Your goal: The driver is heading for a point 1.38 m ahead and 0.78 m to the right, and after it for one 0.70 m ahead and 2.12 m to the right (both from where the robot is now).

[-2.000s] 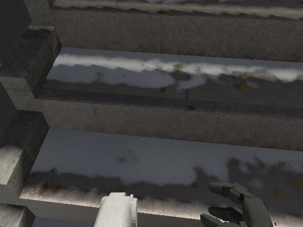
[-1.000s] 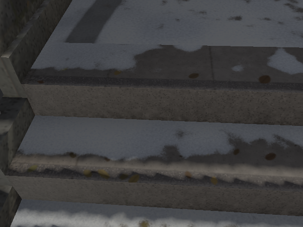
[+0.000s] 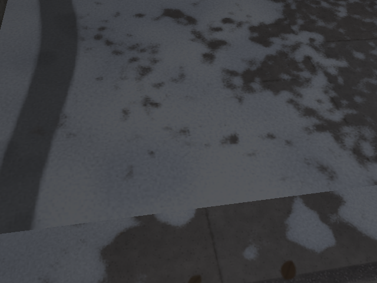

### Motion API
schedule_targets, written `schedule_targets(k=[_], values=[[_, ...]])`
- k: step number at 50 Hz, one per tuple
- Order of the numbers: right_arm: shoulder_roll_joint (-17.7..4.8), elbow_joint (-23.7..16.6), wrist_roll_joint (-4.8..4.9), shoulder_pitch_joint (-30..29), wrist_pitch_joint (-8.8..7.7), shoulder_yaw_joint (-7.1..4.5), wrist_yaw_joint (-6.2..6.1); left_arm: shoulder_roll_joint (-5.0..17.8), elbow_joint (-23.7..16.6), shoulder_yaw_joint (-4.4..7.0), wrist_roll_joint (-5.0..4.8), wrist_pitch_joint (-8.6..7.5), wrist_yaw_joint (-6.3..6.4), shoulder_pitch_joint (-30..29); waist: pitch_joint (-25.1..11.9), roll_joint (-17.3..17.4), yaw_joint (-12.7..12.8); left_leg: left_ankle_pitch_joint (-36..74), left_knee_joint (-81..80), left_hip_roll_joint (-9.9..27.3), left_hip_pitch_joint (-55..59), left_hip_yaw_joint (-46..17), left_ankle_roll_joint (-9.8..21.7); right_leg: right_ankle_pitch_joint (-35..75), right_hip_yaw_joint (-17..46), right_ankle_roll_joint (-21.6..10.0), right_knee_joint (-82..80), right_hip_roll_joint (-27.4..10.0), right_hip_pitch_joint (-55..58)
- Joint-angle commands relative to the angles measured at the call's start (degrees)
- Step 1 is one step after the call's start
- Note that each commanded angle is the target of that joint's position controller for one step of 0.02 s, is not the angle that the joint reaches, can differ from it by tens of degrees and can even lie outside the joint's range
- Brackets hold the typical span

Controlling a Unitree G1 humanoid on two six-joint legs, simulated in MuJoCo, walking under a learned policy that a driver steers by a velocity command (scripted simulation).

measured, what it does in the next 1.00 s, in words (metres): climbs, turning right: left foot 0.17 m higher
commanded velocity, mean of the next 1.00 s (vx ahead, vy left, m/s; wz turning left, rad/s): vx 0.03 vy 0.00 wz -0.59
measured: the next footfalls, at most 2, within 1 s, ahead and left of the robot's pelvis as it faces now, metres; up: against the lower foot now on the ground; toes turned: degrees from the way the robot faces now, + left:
left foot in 0.66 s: +0.35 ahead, +0.18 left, +0.17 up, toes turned -19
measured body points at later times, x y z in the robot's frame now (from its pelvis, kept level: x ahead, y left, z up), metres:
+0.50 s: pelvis +0.13 +0.07 +0.10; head +0.17 +0.02 +0.55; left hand +0.23 +0.32 -0.01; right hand +0.35 -0.16 +0.04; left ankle +0.25 +0.18 -0.34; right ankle +0.11 -0.03 -0.64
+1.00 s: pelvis +0.22 +0.14 +0.19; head +0.25 +0.15 +0.64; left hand +0.49 +0.29 +0.08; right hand +0.26 -0.15 +0.12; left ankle +0.31 +0.20 -0.47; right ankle +0.14 +0.07 -0.38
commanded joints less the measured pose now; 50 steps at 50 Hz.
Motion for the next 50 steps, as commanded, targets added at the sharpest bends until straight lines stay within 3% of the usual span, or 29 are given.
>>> schedule_targets(k=[1,3,4,7,9,11,15,17,19,21,22,25,27,29,30,32,33,34,35,36,37,38,39,41,42,44,46,49,50], values=[[2.4,-13.4,-2.70,-5.1,-0.17,1.73,-1.40,1.9,1.0,1.20,0.06,-3.11,0.79,2.4,-4.4,6.3,-2.3,-0.7,23.0,-1.9,-23.7,-4.7,2.1,1.1,41.5,-5.6,-36.3,-13.6,15.8],[2.6,-13.1,-2.59,-2.1,1.50,2.72,-1.94,1.3,3.9,0.72,-0.67,-4.49,0.16,5.6,-1.0,5.1,-4.1,-1.8,21.3,-1.2,-27.1,-4.8,2.2,10.7,33.2,-1.9,-36.1,-11.5,14.9],[2.5,-13.0,-2.62,-2.3,2.27,3.09,-2.53,3.2,4.9,1.10,-1.00,-5.29,-0.20,7.2,-0.1,4.2,-4.1,-4.5,18.4,-0.5,-29.1,-4.3,1.6,16.0,28.7,-0.6,-34.9,-10.3,15.7],[1.0,-13.9,-2.76,-6.8,3.42,3.44,-2.87,6.7,3.9,1.60,-0.69,-6.27,0.36,10.1,-3.8,2.6,-2.3,-3.9,7.9,-0.1,-30.0,-0.8,-0.2,31.3,24.6,3.5,-33.5,-7.7,21.2],[2.1,-14.4,-2.00,-9.8,4.26,3.68,-4.37,8.5,2.9,1.75,0.80,-7.11,0.45,13.7,-8.6,-1.9,0.4,-5.8,22.3,-1.3,-37.8,0.7,-0.6,40.5,29.5,3.2,-33.3,-11.3,29.9],[2.4,-16.3,-2.28,-13.3,4.69,3.75,-5.03,10.3,1.4,2.26,0.31,-7.13,0.47,13.2,-9.9,-4.3,1.2,-7.0,29.1,-0.6,-44.9,-1.2,-0.4,29.9,33.7,2.1,-34.0,-12.5,34.5],[4.3,-19.2,-3.37,-21.7,5.82,4.74,-3.12,8.8,2.1,2.02,0.10,-5.63,1.98,16.3,-5.8,-2.5,3.4,-4.9,27.7,-0.6,-52.7,-0.4,-1.0,16.9,38.7,-0.8,-35.3,-12.4,35.9],[4.9,-19.3,-3.21,-21.9,6.70,5.00,-2.40,9.0,1.7,2.29,0.05,-5.03,2.78,16.2,-7.2,-3.5,3.8,-4.8,27.9,-1.0,-53.0,-0.6,-1.4,21.6,39.6,-1.1,-35.3,-13.0,38.0],[6.2,-21.0,-4.00,-25.6,7.78,5.68,-2.19,9.2,3.3,2.63,0.33,-4.60,2.32,18.2,-5.6,-2.8,4.2,-7.0,19.3,-0.7,-54.3,0.0,-2.7,19.7,40.8,-0.5,-36.9,-12.4,39.4],[8.1,-23.0,-3.47,-27.9,8.32,6.35,-2.19,8.0,4.3,2.66,0.78,-5.13,2.71,20.0,-5.7,-5.7,4.6,-7.7,19.1,-1.6,-56.9,-0.6,-3.0,20.1,44.5,-2.6,-38.2,-13.6,42.6],[9.2,-25.4,-2.54,-32.4,8.48,6.40,-2.94,10.3,4.7,3.25,1.19,-5.43,4.14,21.2,-6.8,-8.4,5.9,-14.2,25.6,-2.1,-59.2,-2.9,-2.6,28.4,48.2,-6.4,-41.7,-18.1,47.7],[6.4,-26.2,-2.41,-32.0,7.68,5.74,-3.18,12.2,5.4,3.99,0.22,-5.50,4.43,22.6,-7.1,-3.5,5.2,-20.0,25.7,-1.2,-60.4,-4.6,-0.8,37.2,44.5,-6.6,-40.3,-18.7,53.9],[6.7,-26.3,-2.17,-30.3,8.05,6.31,-2.06,8.4,5.5,3.08,-1.15,-3.92,3.76,23.9,-8.1,-4.1,4.4,-27.1,10.4,-0.3,-46.4,-0.6,0.1,42.6,39.3,-4.3,-43.4,-15.1,48.6],[6.5,-25.9,-0.92,-27.0,8.51,6.17,-1.93,11.2,2.6,3.94,-0.67,-3.17,3.25,19.8,-9.7,-7.3,1.8,-29.2,-1.3,0.8,-29.5,-0.9,2.4,47.0,35.7,-2.9,-45.1,-16.0,41.8],[5.4,-22.6,0.51,-22.3,9.41,5.80,-1.85,13.0,0.5,4.26,-0.84,-2.68,1.99,15.3,-11.8,-6.2,0.2,-32.3,-7.8,-0.7,-18.5,4.4,3.7,53.2,28.9,-2.0,-44.6,-13.9,37.1],[4.5,-20.9,1.66,-16.8,9.37,4.56,-2.88,12.7,-1.4,3.89,-1.30,-2.27,0.14,12.4,-11.5,-7.4,-2.1,-29.4,-19.3,-4.9,2.3,8.0,5.1,64.6,29.3,-0.3,-43.5,-13.5,25.8],[3.1,-19.1,1.61,-12.4,8.65,3.35,-3.24,11.8,-1.1,3.74,-1.62,-3.18,-0.30,12.3,-12.9,-6.2,-4.4,-28.2,-29.9,-5.6,8.5,5.3,5.6,71.6,28.0,1.3,-36.4,-12.1,26.2],[-3.5,-18.1,-0.56,-7.2,7.96,1.14,-3.38,10.5,-4.5,3.38,-1.29,-3.85,-0.94,8.4,-18.2,5.6,-6.9,-23.3,-38.1,3.8,17.9,-15.3,9.1,57.6,24.1,4.9,-18.1,-6.2,15.8],[-9.4,-18.4,-1.57,-8.7,8.46,0.11,-3.57,6.9,-8.6,2.96,-0.68,-3.57,-1.84,7.0,-23.4,26.7,-5.9,-17.0,-60.6,20.0,15.7,-45.2,14.1,-4.0,18.6,10.3,5.9,1.5,6.6],[-6.5,-19.6,0.40,-15.2,8.19,0.60,-3.83,4.4,-7.8,2.79,2.13,-3.40,-1.31,9.8,-17.5,23.1,-1.5,-20.6,-66.2,20.1,7.8,-51.1,14.4,-4.9,24.9,11.1,22.1,0.5,2.2],[-2.5,-19.9,1.03,-22.4,8.28,1.61,-4.19,4.9,-7.2,2.65,2.84,-2.07,0.01,10.1,-9.1,20.6,2.2,-32.7,-67.0,19.2,-2.9,-42.7,14.1,-1.1,21.3,10.9,29.9,-1.5,0.9],[0.7,-17.9,1.07,-26.5,8.91,2.47,-4.40,6.4,-7.5,2.72,2.57,-0.58,0.70,9.9,-1.0,15.3,6.1,-37.5,-62.5,16.3,-11.1,-30.8,10.9,3.2,17.9,10.5,28.6,-3.8,0.5],[2.4,-16.5,0.44,-26.4,8.98,2.96,-4.69,8.5,-6.9,3.07,2.48,0.34,0.77,11.7,0.8,11.5,7.4,-36.0,-57.6,13.8,-14.2,-21.5,9.1,8.3,15.9,11.2,27.8,-4.2,3.5],[1.2,-15.0,-0.35,-21.5,8.23,2.46,-4.29,7.4,-5.8,2.91,2.06,1.57,-0.19,13.3,-1.0,6.1,7.2,-29.7,-53.2,12.2,-14.1,-10.2,8.0,15.2,11.2,11.8,31.2,-2.5,7.9],[0.3,-14.5,-0.21,-20.0,7.61,2.10,-3.65,6.8,-5.7,2.48,0.76,1.27,-0.67,12.6,-0.7,6.6,6.1,-27.6,-52.9,12.5,-12.9,-8.4,8.1,15.9,10.2,11.9,31.1,-2.4,7.4],[-1.7,-13.1,0.27,-16.0,6.14,1.30,-3.29,6.8,-6.5,2.36,0.11,1.00,-1.41,10.8,-1.7,6.6,3.3,-26.2,-54.2,14.1,-5.7,-8.4,8.5,15.4,9.8,11.8,30.2,-2.4,4.8],[-3.0,-13.7,-0.33,-14.6,6.65,1.01,-3.36,7.9,-9.2,2.40,0.99,2.19,-1.48,7.8,-1.8,8.0,1.5,-27.5,-54.7,16.8,0.4,-10.6,8.1,15.1,10.1,13.1,30.2,-2.7,1.3],[-3.4,-14.2,-0.13,-13.4,7.47,0.78,-3.66,9.0,-10.5,2.71,0.11,3.05,-2.47,5.7,-3.2,8.9,-0.1,-25.8,-54.7,18.4,4.1,-9.1,7.5,15.0,9.9,14.5,26.5,-3.9,1.9],[-3.5,-14.3,-0.51,-11.6,7.91,0.54,-3.87,8.9,-10.3,2.77,0.69,3.52,-2.50,4.5,-3.8,8.1,-1.0,-23.0,-54.8,19.6,7.2,-8.5,8.0,15.3,8.6,14.2,27.3,-3.7,0.6]])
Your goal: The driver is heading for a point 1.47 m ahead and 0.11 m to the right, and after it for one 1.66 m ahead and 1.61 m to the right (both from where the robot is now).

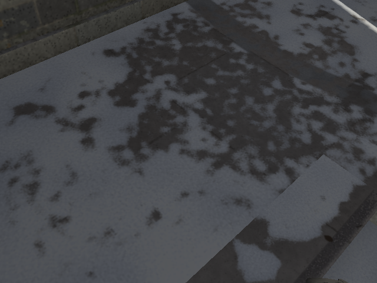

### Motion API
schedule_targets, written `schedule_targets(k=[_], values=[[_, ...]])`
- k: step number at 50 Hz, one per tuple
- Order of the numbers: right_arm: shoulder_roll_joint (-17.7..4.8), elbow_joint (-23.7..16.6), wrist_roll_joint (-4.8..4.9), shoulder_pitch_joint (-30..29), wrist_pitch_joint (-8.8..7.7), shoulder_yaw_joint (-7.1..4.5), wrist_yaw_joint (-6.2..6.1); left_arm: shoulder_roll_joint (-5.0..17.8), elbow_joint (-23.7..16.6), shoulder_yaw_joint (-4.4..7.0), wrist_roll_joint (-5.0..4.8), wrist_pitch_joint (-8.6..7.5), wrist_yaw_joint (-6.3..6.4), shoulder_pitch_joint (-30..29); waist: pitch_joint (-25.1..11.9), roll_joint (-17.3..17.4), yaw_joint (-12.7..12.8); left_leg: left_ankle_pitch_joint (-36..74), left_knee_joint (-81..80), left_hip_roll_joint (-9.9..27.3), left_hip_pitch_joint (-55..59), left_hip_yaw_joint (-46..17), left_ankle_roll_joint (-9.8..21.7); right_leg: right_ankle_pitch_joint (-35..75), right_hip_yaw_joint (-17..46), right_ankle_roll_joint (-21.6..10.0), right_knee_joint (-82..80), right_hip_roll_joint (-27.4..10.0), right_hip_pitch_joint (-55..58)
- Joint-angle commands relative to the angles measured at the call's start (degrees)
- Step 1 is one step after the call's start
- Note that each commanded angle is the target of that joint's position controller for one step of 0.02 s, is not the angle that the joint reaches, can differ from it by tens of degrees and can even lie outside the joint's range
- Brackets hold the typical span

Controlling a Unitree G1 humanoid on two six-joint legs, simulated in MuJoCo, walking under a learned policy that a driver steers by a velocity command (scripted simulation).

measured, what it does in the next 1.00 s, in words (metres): walks ahead, turning right: right foot 0.17 m lower, then left foot 0.17 m higher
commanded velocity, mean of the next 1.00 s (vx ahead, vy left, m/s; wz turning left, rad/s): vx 0.16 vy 0.00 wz -0.34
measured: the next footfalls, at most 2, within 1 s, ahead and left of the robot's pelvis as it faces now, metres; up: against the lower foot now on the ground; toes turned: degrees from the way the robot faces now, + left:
right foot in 0.30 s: +0.05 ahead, -0.12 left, -0.17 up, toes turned -16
left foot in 0.96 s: +0.35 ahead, +0.04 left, +0.00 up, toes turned -12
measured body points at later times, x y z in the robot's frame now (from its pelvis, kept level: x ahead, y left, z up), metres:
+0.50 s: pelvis +0.04 -0.05 -0.09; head +0.03 -0.09 +0.36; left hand +0.19 +0.18 -0.18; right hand +0.16 -0.30 -0.20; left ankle +0.03 +0.07 -0.46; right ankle +0.01 -0.10 -0.83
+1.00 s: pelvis +0.21 -0.02 -0.08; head +0.21 -0.04 +0.37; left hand +0.24 +0.23 -0.21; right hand +0.40 -0.27 -0.12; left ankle +0.31 +0.04 -0.66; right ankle +0.02 -0.10 -0.81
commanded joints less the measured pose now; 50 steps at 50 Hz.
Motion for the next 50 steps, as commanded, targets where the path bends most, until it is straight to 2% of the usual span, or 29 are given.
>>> schedule_targets(k=[1,6,8,11,13,14,15,16,17,18,19,20,22,24,27,29,32,34,36,37,38,41,43,45,46,47,48,49,50], values=[[-6.9,-4.8,-0.25,-0.7,0.01,-2.25,-0.56,4.5,-4.9,1.40,0.15,0.65,-0.45,-3.5,-4.6,9.2,-2.2,2.1,-24.2,12.7,10.8,-21.2,6.2,0.3,0.2,0.6,0.0,-1.8,-5.8],[-8.6,-5.3,-1.26,1.2,-0.92,-2.61,-0.37,4.5,-6.4,1.42,0.19,0.16,-0.72,-4.9,-4.2,11.9,-2.1,4.7,-21.4,15.4,11.1,-16.8,4.2,-2.8,-1.1,-0.2,-12.3,-5.0,-2.4],[-9.4,-5.3,-1.95,1.7,-0.51,-2.86,-0.03,3.5,-6.0,0.74,-0.80,-0.44,-1.02,-5.1,-4.2,12.5,-2.9,4.3,-18.7,12.6,7.8,-8.9,1.6,-5.9,-5.2,-1.8,-29.9,-5.9,7.5],[-9.8,-4.7,-2.30,3.7,0.60,-3.34,0.71,4.8,-4.5,1.20,-2.67,-1.95,-0.67,-2.7,-6.0,14.0,-3.8,13.6,-9.8,13.2,9.1,-6.6,0.5,-1.1,-5.6,-3.6,-50.4,-7.6,17.1],[-7.8,-3.7,0.68,2.2,0.78,-3.11,1.60,4.6,-0.5,1.81,-1.95,-3.27,-0.59,7.5,-8.5,4.4,2.5,10.7,7.2,11.1,3.8,-1.6,-1.0,19.0,-6.3,-5.0,-66.7,-8.2,32.1],[-5.2,-3.1,2.06,0.8,0.81,-2.96,1.08,5.0,3.2,1.89,0.28,-4.50,-0.80,13.0,-6.2,-7.4,5.5,-5.3,24.6,6.1,-0.5,2.3,-0.7,22.3,-2.5,-6.4,-74.1,-9.6,35.5],[-2.6,-2.9,2.71,0.4,1.80,-2.87,1.05,6.7,4.0,1.35,1.29,-5.62,-1.96,15.1,-1.8,-13.5,3.7,-17.1,45.3,1.0,-14.8,1.7,-1.0,39.7,3.5,-6.0,-65.9,-12.4,38.1],[-2.6,-4.4,3.06,2.5,1.75,-3.37,1.25,11.1,2.4,1.19,0.47,-6.83,-3.11,17.1,-2.6,-10.8,-0.2,-17.6,55.9,-1.2,-25.9,-1.0,-3.8,83.3,13.3,-4.0,-54.1,-21.2,40.0],[-3.3,-5.3,2.70,4.1,0.91,-3.32,1.34,15.7,1.0,2.79,-1.55,-6.95,-2.68,17.8,-10.1,-10.2,-0.8,-11.8,60.3,-0.9,-29.4,-5.1,-5.6,83.8,20.6,-8.2,-57.2,-27.2,44.7],[-1.6,-5.9,0.87,-0.4,-0.04,-1.69,-0.11,15.9,-1.6,2.63,-1.62,-6.57,-0.77,12.7,-15.0,-10.7,0.0,-6.7,64.4,-2.2,-31.6,-6.0,-6.5,56.6,23.5,-14.9,-63.3,-28.8,44.0],[-0.6,-7.3,-1.00,-5.9,-0.67,-1.02,-1.30,15.0,-3.5,2.22,-0.84,-6.39,1.59,7.7,-12.9,-14.1,-0.3,-3.4,72.2,-3.8,-36.0,-7.5,-6.8,35.5,25.8,-20.6,-68.2,-28.6,41.3],[-1.4,-8.2,-2.00,-8.4,-0.55,-1.11,-0.98,12.2,-3.1,1.11,-1.06,-6.59,3.18,5.5,-8.9,-12.3,-1.0,-1.0,75.3,-4.2,-39.3,-9.0,-5.8,31.7,27.8,-23.0,-70.1,-28.4,39.5],[-3.9,-8.3,-1.35,-9.5,0.44,-1.40,-0.13,8.8,-2.0,-0.38,-1.28,-7.29,3.86,6.1,-5.5,-4.1,-2.4,0.4,71.4,-5.3,-36.4,-10.5,-3.8,27.9,23.6,-21.7,-70.4,-26.1,34.7],[-1.6,-6.5,-1.38,-6.8,1.30,-0.20,0.25,6.1,0.0,-1.42,-1.23,-8.07,3.59,9.3,-7.6,-0.5,-2.8,1.3,68.8,-7.4,-37.0,-9.8,-2.2,20.0,19.8,-18.3,-68.9,-22.0,37.7],[0.0,-5.9,-1.42,-6.6,2.15,1.13,0.46,5.1,4.0,-1.76,-1.33,-8.20,2.50,15.7,-6.7,0.8,-1.5,2.2,67.5,-8.6,-43.0,-7.8,-1.2,0.0,18.2,-16.6,-70.5,-20.2,40.8],[1.9,-5.6,-1.19,-7.9,2.76,1.89,0.79,2.4,5.9,-2.57,-1.33,-7.93,2.38,19.0,-3.3,-1.3,-1.0,3.2,66.6,-8.1,-46.7,-7.9,-1.1,-10.2,18.8,-16.8,-72.1,-19.7,38.2],[1.2,-7.8,-0.37,-11.4,1.87,1.91,1.99,0.2,6.1,-3.33,-1.31,-7.46,2.39,19.4,2.6,-3.1,-0.5,4.7,60.5,-6.3,-49.3,-6.7,-2.2,-26.6,21.6,-17.4,-78.6,-18.7,34.2],[0.9,-9.5,0.01,-14.2,1.94,1.94,2.59,1.3,7.0,-2.83,-1.10,-7.80,2.75,19.6,4.4,-4.8,0.0,4.0,61.8,-6.0,-51.2,-6.5,-2.7,-26.8,22.4,-18.6,-81.5,-19.9,33.8],[1.6,-10.6,0.42,-14.8,1.29,2.34,2.57,1.3,7.4,-2.49,-0.98,-8.25,2.83,19.1,3.8,-3.6,0.2,3.7,60.3,-5.2,-51.2,-7.6,-1.7,-25.0,21.5,-18.9,-82.1,-20.2,34.8],[1.6,-12.3,0.16,-16.4,0.83,2.34,2.23,3.1,8.9,-2.00,-0.75,-9.39,3.09,19.8,3.7,-2.6,-0.4,4.1,58.7,-4.5,-51.7,-7.4,-2.3,-24.9,21.8,-19.3,-85.2,-21.9,36.1],[-0.4,-11.3,-0.63,-16.5,-0.01,1.55,2.68,3.9,8.5,-1.65,-0.25,-10.01,3.18,17.1,2.5,-0.6,-0.3,6.5,52.4,-3.8,-48.4,-6.1,-1.7,-22.9,19.3,-18.4,-87.7,-21.2,36.2],[1.8,-12.5,-0.45,-17.6,0.55,2.30,3.28,1.8,11.3,-2.02,-0.25,-9.39,3.55,20.1,1.3,-2.9,0.6,1.9,42.9,-2.5,-42.0,-4.8,0.0,-5.1,12.7,-17.2,-88.2,-19.5,40.6],[2.2,-12.6,-0.73,-19.5,0.08,2.57,3.62,2.3,12.0,-1.73,-0.55,-9.38,3.45,21.7,-0.1,-4.1,2.8,-1.4,33.4,-2.8,-37.4,-2.3,1.6,2.8,10.4,-17.7,-89.3,-20.4,43.0],[3.1,-11.8,0.39,-17.3,-0.51,2.95,3.47,1.8,12.8,-2.01,0.01,-8.90,3.03,21.1,-1.2,-6.8,1.5,-7.1,23.9,-4.3,-28.1,-0.6,4.4,17.7,6.5,-17.2,-87.3,-20.5,42.2],[2.9,-10.6,1.70,-13.6,-0.72,3.33,2.68,1.6,13.9,-2.13,0.23,-8.73,2.94,19.6,-2.1,-7.7,-0.8,-14.8,20.5,-7.6,-21.2,1.1,6.8,32.6,3.6,-16.5,-83.5,-19.7,40.4],[0.9,-9.4,2.59,-8.0,-1.23,2.47,2.12,2.4,13.8,-1.81,-0.01,-8.87,2.21,17.9,-5.8,-9.1,-3.6,-14.1,15.7,-11.7,-7.3,1.7,8.2,58.1,3.1,-17.1,-76.7,-20.3,35.6],[-0.5,-6.6,2.46,0.1,-2.14,1.58,1.43,4.1,14.8,-1.24,-1.00,-8.43,1.75,17.6,-11.5,-10.0,-7.9,-7.5,10.9,-14.1,4.4,-1.2,8.7,73.7,1.5,-16.2,-66.4,-19.4,34.4],[-5.1,-5.1,0.88,11.5,-2.99,-0.22,0.99,7.2,14.5,-0.22,-1.48,-9.36,0.99,14.6,-17.4,-8.1,-13.9,-10.9,4.3,-10.0,16.3,-15.3,10.8,72.5,1.5,-14.1,-49.9,-19.0,27.2],[-13.3,-2.9,-1.30,20.5,-3.29,-2.54,0.88,5.1,9.6,0.14,-3.83,-10.37,-1.04,8.1,-19.0,11.2,-17.9,-30.3,-22.2,-0.1,23.9,-45.7,14.3,41.7,3.2,-10.0,-29.7,-8.6,10.7]])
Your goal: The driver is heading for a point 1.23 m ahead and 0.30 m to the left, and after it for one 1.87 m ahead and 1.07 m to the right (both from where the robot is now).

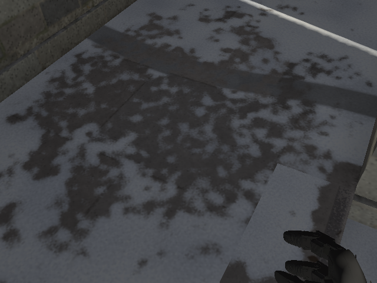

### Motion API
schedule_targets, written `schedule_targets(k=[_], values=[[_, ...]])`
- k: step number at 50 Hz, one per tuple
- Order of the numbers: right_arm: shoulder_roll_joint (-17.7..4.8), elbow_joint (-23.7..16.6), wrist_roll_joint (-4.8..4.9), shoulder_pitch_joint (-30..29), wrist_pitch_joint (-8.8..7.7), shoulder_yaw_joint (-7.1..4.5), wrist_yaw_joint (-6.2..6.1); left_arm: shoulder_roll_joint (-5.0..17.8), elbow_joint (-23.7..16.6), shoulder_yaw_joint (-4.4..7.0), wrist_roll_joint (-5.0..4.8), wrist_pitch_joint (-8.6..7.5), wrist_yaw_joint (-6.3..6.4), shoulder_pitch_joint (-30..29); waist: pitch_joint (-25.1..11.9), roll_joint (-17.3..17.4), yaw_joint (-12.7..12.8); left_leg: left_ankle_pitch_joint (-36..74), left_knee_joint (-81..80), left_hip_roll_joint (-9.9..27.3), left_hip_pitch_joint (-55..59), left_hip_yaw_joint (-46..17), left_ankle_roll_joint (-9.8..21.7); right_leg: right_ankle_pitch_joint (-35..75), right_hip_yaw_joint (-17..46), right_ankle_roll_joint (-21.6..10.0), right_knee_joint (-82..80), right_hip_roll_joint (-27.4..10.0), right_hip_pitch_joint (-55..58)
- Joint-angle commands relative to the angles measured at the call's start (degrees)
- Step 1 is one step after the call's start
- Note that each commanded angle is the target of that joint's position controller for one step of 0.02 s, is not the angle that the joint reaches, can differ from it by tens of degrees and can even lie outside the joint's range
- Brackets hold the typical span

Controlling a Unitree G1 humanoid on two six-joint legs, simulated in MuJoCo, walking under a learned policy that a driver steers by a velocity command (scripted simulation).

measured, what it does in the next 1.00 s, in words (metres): climbs: right foot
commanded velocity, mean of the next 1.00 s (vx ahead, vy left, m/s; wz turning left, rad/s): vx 0.49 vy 0.00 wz -0.01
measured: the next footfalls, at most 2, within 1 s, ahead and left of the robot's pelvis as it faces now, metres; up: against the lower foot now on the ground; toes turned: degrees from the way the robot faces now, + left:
right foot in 0.48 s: +0.46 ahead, -0.02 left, +0.17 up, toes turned -2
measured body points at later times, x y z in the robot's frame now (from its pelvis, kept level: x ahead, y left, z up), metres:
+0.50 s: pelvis +0.31 +0.02 +0.13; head +0.35 +0.03 +0.58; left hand +0.48 +0.23 +0.02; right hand +0.25 -0.23 +0.00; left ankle +0.09 +0.09 -0.56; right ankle +0.42 -0.02 -0.59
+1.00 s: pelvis +0.62 +0.05 +0.14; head +0.65 +0.05 +0.59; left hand +0.55 +0.29 +0.00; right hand +0.84 -0.16 +0.05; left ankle +0.79 +0.13 -0.57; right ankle +0.42 -0.02 -0.58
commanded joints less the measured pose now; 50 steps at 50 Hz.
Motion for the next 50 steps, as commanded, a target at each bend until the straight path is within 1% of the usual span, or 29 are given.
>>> schedule_targets(k=[1,2,3,4,6,7,8,9,11,12,14,15,16,18,19,21,23,24,25,26,27,28,29,31,34,40,45,48,50], values=[[-19.3,5.0,-1.05,29.4,-1.07,-6.79,-1.17,7.5,-11.4,3.86,0.86,-3.43,-3.84,-16.8,-11.2,19.8,-17.3,-33.4,-68.2,12.5,46.0,-73.7,7.4,3.2,13.2,-3.7,59.1,14.6,-46.1],[-18.2,5.4,0.47,22.3,-1.85,-6.66,-0.95,1.9,-11.5,2.68,3.75,-3.99,-4.67,-11.6,-5.5,12.2,-8.4,-31.7,-71.0,17.9,38.8,-75.2,5.4,3.1,19.7,-3.3,75.5,14.1,-51.5],[-13.6,7.4,1.53,15.3,-3.13,-5.49,-0.32,2.7,-11.8,2.15,3.92,-3.44,-4.07,-12.9,3.8,4.2,-3.3,-36.8,-68.5,17.1,29.5,-69.7,6.7,3.3,12.2,-4.0,84.3,11.1,-54.9],[-10.0,9.9,0.72,14.0,-4.39,-4.36,0.29,0.6,-14.1,1.32,3.30,-2.45,-2.79,-16.0,12.3,0.5,-0.6,-31.5,-64.1,16.8,19.8,-57.7,7.2,2.7,6.1,-4.6,88.2,7.8,-57.9],[-3.5,14.4,-2.02,12.7,-6.53,-3.07,1.76,-2.7,-14.2,-0.69,2.10,-0.25,-1.79,-13.9,11.0,3.0,4.9,-7.8,-62.3,14.8,17.1,-38.0,4.8,2.6,3.6,-5.5,95.4,6.7,-58.8],[-2.2,16.3,-2.14,14.9,-7.38,-2.69,1.80,-2.6,-13.6,-0.70,1.71,0.45,-1.62,-12.8,11.5,1.0,4.9,3.4,-60.0,11.2,17.1,-29.0,2.0,2.5,5.4,-5.3,94.5,7.8,-59.5],[-2.2,18.3,-1.98,18.4,-8.07,-2.81,2.16,-3.8,-12.9,-1.19,1.67,0.92,-1.80,-13.2,10.5,1.0,4.3,13.5,-58.1,8.4,17.4,-22.2,0.3,2.0,7.9,-5.5,93.6,8.9,-59.6],[-3.4,19.2,-2.44,20.5,-8.45,-3.20,2.45,-2.6,-12.6,-1.00,1.56,0.99,-1.89,-12.8,10.5,0.6,4.5,22.0,-59.0,7.2,17.9,-17.4,-0.3,4.2,6.0,-4.9,86.4,8.9,-58.4],[-4.5,19.7,-0.79,19.7,-8.91,-3.84,2.28,1.2,-13.6,0.15,3.22,1.06,-2.88,-17.6,9.9,1.8,4.9,28.9,-64.5,3.1,15.8,-8.0,-1.7,10.9,0.7,-3.9,66.2,6.8,-49.3],[-6.6,19.8,-0.57,20.7,-8.86,-4.58,1.87,3.6,-13.5,0.92,3.41,0.87,-3.45,-18.6,8.5,4.3,4.2,32.6,-66.8,2.4,18.1,-7.0,-0.3,13.2,-2.7,-2.7,59.6,6.7,-45.7],[-3.7,20.5,1.21,26.3,-7.01,-3.17,-0.32,1.0,-14.7,0.40,0.97,1.03,-4.13,-24.5,6.8,6.7,1.7,45.9,-69.2,1.7,31.1,-5.7,1.0,15.2,-4.7,-1.4,43.9,5.2,-44.8],[-4.6,19.7,0.92,27.1,-6.50,-3.02,-0.92,-0.8,-14.0,-0.21,0.08,0.73,-4.28,-26.0,6.1,5.6,0.6,49.7,-69.6,1.2,35.5,-4.9,0.9,16.3,-7.0,-0.4,34.6,6.6,-42.3],[-8.2,19.4,0.82,28.7,-6.70,-4.05,-1.77,-1.6,-14.1,-0.59,-0.12,0.64,-4.25,-28.4,5.4,5.8,-1.6,53.2,-72.0,2.2,41.9,-5.3,0.7,16.6,-8.7,0.4,27.2,7.1,-41.7],[-10.8,19.9,-0.02,31.1,-7.29,-4.45,-2.39,-2.3,-14.2,-0.38,0.84,0.43,-4.29,-31.5,4.8,6.3,-3.4,65.1,-72.2,6.0,51.1,-6.3,0.3,15.2,-10.5,-0.2,17.1,8.4,-38.6],[-11.0,20.5,-0.25,31.1,-7.66,-4.21,-2.61,-2.0,-14.3,-0.16,0.92,0.44,-4.04,-30.6,3.1,7.2,-2.5,72.4,-69.7,8.0,55.6,-6.3,0.3,13.4,-10.6,-1.5,14.5,8.9,-36.8],[-11.9,20.8,-0.59,29.8,-7.79,-4.21,-2.20,1.5,-12.7,0.93,0.63,0.35,-3.18,-26.0,-0.7,11.1,0.0,85.2,-60.6,9.6,62.3,-5.1,0.4,9.1,-10.2,-4.7,11.2,10.7,-31.7],[-13.2,21.1,-0.56,30.9,-6.63,-4.97,-1.60,5.1,-8.5,2.23,1.30,-0.67,-2.96,-14.0,-6.2,9.7,4.8,82.3,-43.4,9.3,60.2,-4.5,0.5,10.2,-7.9,-7.6,3.9,11.2,-17.4],[-12.7,19.8,-0.59,30.0,-6.16,-4.96,-1.31,6.3,-6.6,2.64,1.91,-1.27,-2.86,-8.1,-9.7,7.8,7.2,65.8,-32.0,8.1,49.6,-4.4,0.5,6.1,-2.8,-8.4,4.4,5.8,-4.5],[-8.1,17.6,-2.13,30.4,-6.31,-3.97,-0.77,10.5,-6.6,3.25,2.41,-1.39,-2.12,-4.5,-12.4,-2.8,5.5,30.3,-17.8,3.3,35.8,-4.4,1.3,1.6,13.8,-9.0,10.1,-8.2,4.8],[-6.2,16.1,1.42,35.6,-6.61,-4.00,0.14,12.4,-5.7,3.86,2.64,-1.28,-1.56,-5.1,-15.3,-18.1,1.7,8.1,0.2,-7.4,13.6,-11.2,-1.6,-5.4,46.4,-19.1,-1.8,-17.5,16.0],[-10.7,15.7,0.72,29.1,-6.68,-4.69,-0.40,7.8,-7.1,3.07,1.66,-1.17,-1.42,-10.9,-7.3,-4.0,1.5,15.0,0.5,-2.1,7.8,-15.1,-0.5,-9.9,38.2,-17.1,-5.1,-14.9,9.8],[-11.8,14.6,0.42,23.4,-7.13,-4.94,-0.06,5.2,-6.9,2.22,1.00,-1.61,-1.37,-13.3,-1.8,-0.4,1.2,19.9,-2.1,-0.7,9.5,-14.4,-0.7,-3.8,29.2,-15.5,-6.0,-12.9,1.2],[-10.6,14.9,0.15,22.5,-7.26,-4.64,0.25,3.8,-5.1,1.66,1.37,-2.13,-1.38,-12.9,1.3,3.3,-1.0,21.5,-5.4,1.1,11.7,-14.6,-1.3,3.9,23.5,-12.7,-7.0,-10.6,-4.6],[-8.8,15.1,-1.60,23.4,-5.45,-4.27,1.78,1.4,-3.9,0.63,1.11,-3.35,-1.01,-11.9,1.2,-0.1,-3.0,23.7,-9.5,3.1,15.6,-13.7,-2.5,12.5,14.1,-9.5,-7.8,-5.6,-9.6],[-8.6,14.3,-2.52,21.1,-3.92,-4.19,2.71,4.8,-1.6,1.14,0.18,-4.43,-1.36,-8.0,3.6,-1.6,-3.5,25.9,-11.7,3.9,11.3,-11.7,-4.2,22.9,9.3,-7.8,-8.7,-3.8,-10.8],[-8.0,9.3,-1.48,4.0,-3.59,-3.35,2.79,5.6,-0.3,0.32,-0.11,-4.34,-1.32,-2.1,7.0,-3.3,0.7,37.4,-30.3,4.0,6.0,-6.3,-6.2,34.7,2.9,-5.6,-10.0,-0.7,-8.3],[-7.1,6.8,-0.56,-4.0,-4.03,-2.64,2.87,7.1,1.6,0.26,0.27,-4.05,-0.56,1.8,8.6,-4.3,2.6,40.3,-45.5,1.5,8.6,-4.2,-4.4,35.5,2.6,-6.0,-10.7,-3.1,-0.3],[-8.7,7.4,-0.67,-0.6,-4.43,-3.32,2.55,8.4,2.1,0.54,0.79,-4.06,-0.11,-0.5,7.0,-4.6,-0.8,35.3,-50.0,-1.6,16.4,-4.0,-1.0,47.0,1.7,-6.3,-5.9,-5.1,3.6],[-11.2,12.0,-0.93,13.2,-5.03,-4.60,1.56,10.4,1.8,1.29,1.38,-3.58,0.24,-3.4,0.1,-4.6,-7.0,31.0,-52.5,-5.2,29.1,-3.4,1.1,56.5,-0.4,-5.4,9.0,-4.4,5.2]])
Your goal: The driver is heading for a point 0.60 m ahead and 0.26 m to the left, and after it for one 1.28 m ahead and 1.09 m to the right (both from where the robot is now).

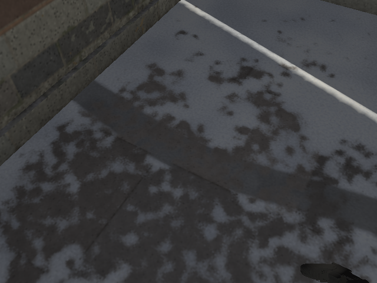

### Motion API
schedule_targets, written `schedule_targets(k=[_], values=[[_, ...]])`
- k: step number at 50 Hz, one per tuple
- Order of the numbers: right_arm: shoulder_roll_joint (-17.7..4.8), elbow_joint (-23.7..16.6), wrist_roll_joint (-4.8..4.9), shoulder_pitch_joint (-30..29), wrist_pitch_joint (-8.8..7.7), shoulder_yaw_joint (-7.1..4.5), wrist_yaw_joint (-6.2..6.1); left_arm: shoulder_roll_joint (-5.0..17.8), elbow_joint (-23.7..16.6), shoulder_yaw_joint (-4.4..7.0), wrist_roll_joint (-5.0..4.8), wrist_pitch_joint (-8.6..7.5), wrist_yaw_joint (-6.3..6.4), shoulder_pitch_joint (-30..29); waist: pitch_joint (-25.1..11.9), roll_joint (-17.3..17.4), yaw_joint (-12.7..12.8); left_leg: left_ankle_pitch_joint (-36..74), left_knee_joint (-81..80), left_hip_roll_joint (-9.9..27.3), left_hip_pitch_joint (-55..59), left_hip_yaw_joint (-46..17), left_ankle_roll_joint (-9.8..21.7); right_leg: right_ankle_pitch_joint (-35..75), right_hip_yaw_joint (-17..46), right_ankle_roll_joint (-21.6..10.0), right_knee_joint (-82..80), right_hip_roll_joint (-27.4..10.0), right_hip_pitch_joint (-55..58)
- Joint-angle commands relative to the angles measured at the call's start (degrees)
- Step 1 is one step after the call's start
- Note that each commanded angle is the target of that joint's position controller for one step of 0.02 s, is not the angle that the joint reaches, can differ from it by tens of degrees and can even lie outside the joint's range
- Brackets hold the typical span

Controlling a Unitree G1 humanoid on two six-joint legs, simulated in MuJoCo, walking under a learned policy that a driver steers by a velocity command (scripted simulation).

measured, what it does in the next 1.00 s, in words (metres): walks ahead, turning left: left foot, then right foot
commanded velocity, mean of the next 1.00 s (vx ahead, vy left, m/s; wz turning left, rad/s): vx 0.48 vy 0.00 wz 0.42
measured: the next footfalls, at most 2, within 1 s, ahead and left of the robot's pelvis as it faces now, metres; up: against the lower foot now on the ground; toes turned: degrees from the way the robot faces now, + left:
left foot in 0.02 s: +0.21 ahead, +0.08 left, +0.00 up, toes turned +3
right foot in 0.64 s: +0.54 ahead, -0.01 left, +0.00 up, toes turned +22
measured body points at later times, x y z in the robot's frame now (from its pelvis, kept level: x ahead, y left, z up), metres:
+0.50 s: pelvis +0.27 +0.04 +0.02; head +0.29 +0.07 +0.47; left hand +0.45 +0.29 -0.07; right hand +0.27 -0.22 -0.10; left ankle +0.17 +0.08 -0.72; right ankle +0.46 -0.08 -0.67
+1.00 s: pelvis +0.51 +0.09 +0.02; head +0.54 +0.10 +0.47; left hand +0.38 +0.32 -0.10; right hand +0.81 -0.02 -0.07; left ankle +0.57 +0.27 -0.68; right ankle +0.50 -0.03 -0.72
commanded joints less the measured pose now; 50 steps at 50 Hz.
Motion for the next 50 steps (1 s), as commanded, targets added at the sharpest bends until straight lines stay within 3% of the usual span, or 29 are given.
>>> schedule_targets(k=[1,2,3,4,5,6,7,8,10,13,15,19,25,28,30,31,32,33,34,35,36,37,38,41,43,46,47,50], values=[[-9.4,4.3,-0.94,23.0,-1.54,-3.72,-1.64,10.6,-2.8,2.53,0.49,-0.01,0.79,-2.6,-10.0,-4.0,-13.5,-2.6,-2.6,-1.9,27.8,-1.5,4.3,57.5,-0.6,-2.3,30.3,-12.8,-9.2],[-14.5,5.5,-1.76,31.3,-1.78,-4.96,-2.15,8.4,-4.3,2.10,0.34,0.12,0.75,0.0,-17.9,3.8,-14.0,-5.3,-0.9,11.7,40.5,-17.3,6.7,32.1,-4.1,-1.9,49.0,-8.3,-19.9],[-16.8,5.4,-0.78,27.9,-1.03,-5.68,-1.61,4.1,-4.3,1.66,-1.69,0.02,-0.53,8.6,-23.3,20.2,-7.5,-7.0,-12.4,21.7,52.4,-49.8,16.7,-7.1,-0.6,0.8,68.6,2.7,-39.9],[-13.7,3.7,0.41,20.9,-0.41,-5.35,-1.00,8.0,-4.8,2.11,0.25,0.14,-0.46,3.8,-16.8,8.6,-6.5,-16.6,-16.2,18.4,48.1,-48.1,15.2,-2.0,3.9,-0.1,70.9,-2.2,-47.9],[-10.1,3.1,0.64,16.4,-0.42,-4.45,-1.01,8.5,-7.1,2.16,0.50,-0.10,-0.70,-4.3,-8.9,2.3,-6.3,-15.9,-16.9,16.8,39.4,-38.4,13.7,3.7,3.0,0.2,69.1,-4.6,-49.7],[-8.1,3.7,0.57,15.4,-0.64,-3.92,-0.86,7.7,-8.4,1.90,0.62,-0.41,-0.84,-7.4,-4.8,-2.1,-4.7,-9.5,-18.5,14.5,31.5,-32.8,11.9,6.4,2.8,0.6,64.5,-6.6,-47.5],[-7.2,4.5,0.78,15.6,-1.08,-3.63,-1.01,6.8,-9.5,1.64,1.15,0.12,-0.92,-8.8,-3.2,-2.8,-3.1,-4.4,-19.2,12.0,26.2,-28.8,10.6,7.1,3.3,1.3,61.1,-8.2,-44.9],[-6.8,5.1,0.94,15.7,-1.43,-3.46,-1.11,5.8,-9.7,1.28,1.57,1.10,-1.00,-8.0,-2.7,-1.7,-1.7,-1.4,-20.1,10.1,22.4,-25.8,9.6,7.1,3.1,2.1,58.7,-8.9,-42.2],[-8.0,5.6,0.96,17.5,-2.14,-3.79,-1.11,5.3,-10.3,1.01,1.69,2.38,-1.10,-7.9,-2.8,-0.5,-1.2,2.8,-20.9,8.3,19.9,-22.8,9.8,7.1,2.3,3.4,55.5,-9.3,-41.6],[-9.7,6.0,1.13,20.7,-1.85,-4.27,-1.26,5.7,-12.9,0.82,1.74,3.22,-1.05,-14.5,-0.6,0.2,-2.5,0.1,-23.2,6.8,18.6,-21.4,9.1,12.2,1.6,5.5,48.4,-10.4,-46.3],[-9.7,6.3,1.44,23.8,-1.55,-4.33,-1.24,6.3,-14.9,0.88,1.47,3.33,-0.97,-20.4,0.7,0.5,-4.4,1.0,-23.5,6.2,20.4,-21.8,7.2,17.6,1.5,6.7,42.3,-10.6,-49.5],[-10.2,6.7,1.62,29.1,-1.28,-4.70,-1.56,6.2,-17.2,0.73,1.10,3.32,-1.06,-27.5,-0.4,1.5,-7.6,7.5,-20.4,5.4,27.5,-22.5,3.7,24.7,1.8,7.4,34.9,-9.3,-52.4],[-10.0,6.3,0.23,33.8,-0.59,-4.85,-2.58,5.8,-21.4,-0.15,0.51,2.39,-1.51,-37.6,0.2,2.9,-10.8,18.3,-14.1,5.9,36.8,-26.4,5.3,20.8,1.3,6.5,26.8,-6.1,-54.8],[-10.9,5.5,0.04,31.1,-0.30,-5.11,-3.02,6.4,-22.3,-0.17,-0.01,1.53,-1.44,-36.0,-0.5,4.1,-8.8,23.5,-10.5,6.1,35.3,-28.0,4.8,17.7,1.4,4.6,21.3,-4.1,-46.0],[-12.1,4.4,0.42,27.0,-0.77,-5.25,-2.62,8.5,-19.9,0.82,0.11,0.95,-0.41,-26.2,-4.6,2.9,-3.9,29.8,-2.6,3.7,29.2,-27.4,2.4,14.8,0.6,2.7,16.1,-1.3,-28.3],[-12.1,4.1,1.01,25.4,-1.38,-5.19,-1.99,10.6,-18.5,1.70,0.53,0.20,0.47,-18.3,-9.3,0.7,0.3,26.1,7.0,0.9,23.9,-25.0,1.2,16.7,3.5,0.7,13.9,-4.7,-15.0],[-8.6,1.9,1.88,25.3,-2.06,-4.30,-1.56,15.7,-18.2,3.04,1.67,0.14,1.86,-8.5,-17.9,-4.6,3.8,7.3,21.2,-1.6,16.0,-20.6,0.0,4.6,17.2,-2.3,13.5,-19.1,-1.2],[-5.6,1.2,3.32,32.8,-1.50,-3.70,-1.91,19.1,-18.7,3.86,2.15,1.03,2.01,-9.5,-22.3,-15.7,-0.9,-31.5,35.7,-9.7,0.0,-12.9,-1.6,1.4,41.8,-9.8,8.5,-32.5,9.0],[-10.7,2.8,0.77,31.0,-0.53,-4.38,-2.52,14.3,-18.7,3.72,1.10,1.94,1.75,-11.8,-15.9,-8.3,-1.6,-26.9,40.9,-4.1,-5.9,-11.2,-1.1,-7.5,45.2,-10.1,6.2,-30.7,2.0],[-10.4,2.4,-0.19,25.8,-0.18,-4.43,-1.83,9.5,-19.0,2.55,0.68,1.91,1.47,-15.0,-8.4,-3.4,-2.0,-20.5,40.6,-2.5,-5.5,-11.3,-1.4,-4.9,35.7,-8.5,4.3,-27.1,-5.6],[-9.5,1.9,-0.74,22.7,0.10,-4.36,-1.07,7.4,-18.4,2.10,0.73,1.52,0.96,-16.4,-4.9,-1.6,-2.4,-17.5,38.3,-1.1,-3.8,-11.0,-2.0,3.1,26.9,-7.1,3.1,-24.1,-11.7],[-9.1,1.5,-1.08,21.5,0.62,-4.43,-0.44,7.0,-17.4,1.94,0.73,1.08,0.84,-16.1,-3.0,-4.0,-3.3,-16.5,36.7,0.1,-2.6,-10.8,-2.4,9.7,20.6,-5.7,2.1,-21.6,-14.9],[-8.6,1.4,-1.30,21.7,1.35,-4.36,0.16,6.9,-16.5,1.94,0.43,0.64,0.77,-15.4,-2.1,-6.0,-4.1,-16.1,35.7,0.8,-1.3,-10.3,-2.8,13.8,16.0,-4.7,0.9,-19.8,-17.3],[-8.0,-0.5,-1.33,18.8,2.18,-4.13,1.37,7.7,-15.1,2.10,0.04,-1.36,0.13,-14.1,-2.4,-6.9,-5.0,-13.2,34.2,1.0,-3.1,-9.6,-3.6,25.2,9.4,-5.3,-0.5,-19.5,-18.0],[-7.8,-2.1,-1.60,15.1,2.35,-3.90,1.92,8.6,-14.2,2.34,-0.08,-1.73,-0.01,-13.0,-1.5,-6.4,-4.8,-9.6,32.0,1.9,-5.8,-9.3,-4.2,28.2,5.6,-5.5,-1.7,-19.7,-17.9],[-5.9,-3.4,-1.10,9.9,2.04,-3.05,0.89,7.8,-11.4,1.82,-0.64,-1.37,-0.18,-9.7,1.2,-5.8,-4.1,-6.0,19.8,0.6,-1.5,-7.4,-5.1,40.2,-0.1,-4.2,-1.5,-17.2,-20.8],[-4.6,-3.5,-0.83,8.5,1.81,-2.30,0.83,8.3,-11.0,1.91,-0.47,-1.11,-0.50,-9.3,0.8,-6.9,-4.0,-4.4,14.1,0.2,1.6,-5.9,-5.0,43.3,-1.9,-3.7,-0.7,-16.0,-21.1],[-4.7,-3.4,-1.09,4.7,1.75,-1.53,0.78,10.6,-8.2,2.09,-1.10,-0.72,-0.73,-6.6,-0.6,-7.3,-2.8,-0.8,3.5,-1.2,8.6,-2.4,-4.5,47.5,-0.9,-3.8,2.4,-15.6,-18.4]])
Over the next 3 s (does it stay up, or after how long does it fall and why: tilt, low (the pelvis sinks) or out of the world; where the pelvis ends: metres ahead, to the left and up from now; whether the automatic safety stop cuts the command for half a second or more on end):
stays up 0.58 0.13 0.01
